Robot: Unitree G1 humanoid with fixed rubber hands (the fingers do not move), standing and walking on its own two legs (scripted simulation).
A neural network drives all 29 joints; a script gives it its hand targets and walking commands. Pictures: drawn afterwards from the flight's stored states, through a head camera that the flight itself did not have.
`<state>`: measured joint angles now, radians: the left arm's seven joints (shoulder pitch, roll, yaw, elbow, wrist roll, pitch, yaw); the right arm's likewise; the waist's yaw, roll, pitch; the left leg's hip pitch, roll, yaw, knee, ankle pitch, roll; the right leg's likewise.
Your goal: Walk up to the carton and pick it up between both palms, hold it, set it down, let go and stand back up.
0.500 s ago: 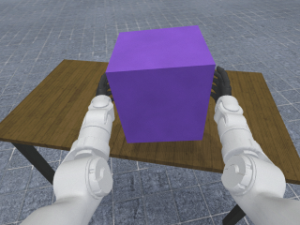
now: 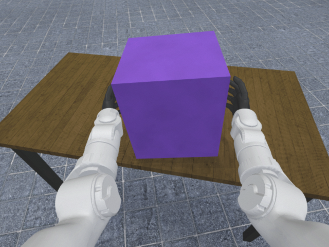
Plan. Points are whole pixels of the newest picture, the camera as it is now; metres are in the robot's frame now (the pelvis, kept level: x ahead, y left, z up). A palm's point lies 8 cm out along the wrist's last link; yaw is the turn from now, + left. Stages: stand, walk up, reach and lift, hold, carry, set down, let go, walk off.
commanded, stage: set down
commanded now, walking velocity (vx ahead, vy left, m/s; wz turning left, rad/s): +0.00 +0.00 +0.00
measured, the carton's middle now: (173, 97) +0.50 -0.05 +0.09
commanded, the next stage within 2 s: none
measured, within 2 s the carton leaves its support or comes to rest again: rests again in 0.92 s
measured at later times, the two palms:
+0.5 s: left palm (121, 112) +0.44 +0.09 +0.11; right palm (250, 115) +0.39 -0.23 +0.10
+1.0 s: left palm (120, 113) +0.45 +0.10 +0.10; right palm (246, 119) +0.39 -0.23 +0.09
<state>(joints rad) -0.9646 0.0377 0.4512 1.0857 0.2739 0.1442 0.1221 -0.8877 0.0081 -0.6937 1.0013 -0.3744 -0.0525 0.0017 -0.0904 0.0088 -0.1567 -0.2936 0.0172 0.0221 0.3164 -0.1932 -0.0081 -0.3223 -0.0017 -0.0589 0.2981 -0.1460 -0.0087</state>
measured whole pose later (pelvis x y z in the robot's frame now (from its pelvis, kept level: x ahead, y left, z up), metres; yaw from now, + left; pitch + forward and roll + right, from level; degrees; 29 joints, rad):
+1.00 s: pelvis +0.00 +0.00 +0.00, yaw -2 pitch +9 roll +0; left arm -0.96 0.00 0.53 1.07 0.34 0.05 0.07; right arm -0.84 0.02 -0.75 0.94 -0.44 -0.11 0.05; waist -0.09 0.03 -0.09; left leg -0.28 0.02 0.06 0.32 -0.20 0.00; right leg -0.33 0.00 -0.05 0.31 -0.15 -0.01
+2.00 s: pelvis -0.02 -0.01 -0.02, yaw -2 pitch +22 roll -1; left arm -1.20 0.23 -0.08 1.49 -0.22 -0.11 0.12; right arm -1.13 -0.29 -0.02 1.42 0.28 -0.12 -0.07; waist -0.05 0.03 -0.28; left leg -0.67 0.06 0.01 0.54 -0.25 -0.03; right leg -0.68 0.04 -0.06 0.45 -0.16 -0.04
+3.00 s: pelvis -0.03 -0.01 -0.01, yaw -2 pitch +16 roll -1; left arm -1.28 0.39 -0.14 1.21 -0.32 0.28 0.07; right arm -1.24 -0.45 0.02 1.27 0.43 0.20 -0.02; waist -0.08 0.01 -0.22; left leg -0.52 0.05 -0.01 0.44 -0.20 -0.03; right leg -0.51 0.05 -0.05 0.33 -0.09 -0.04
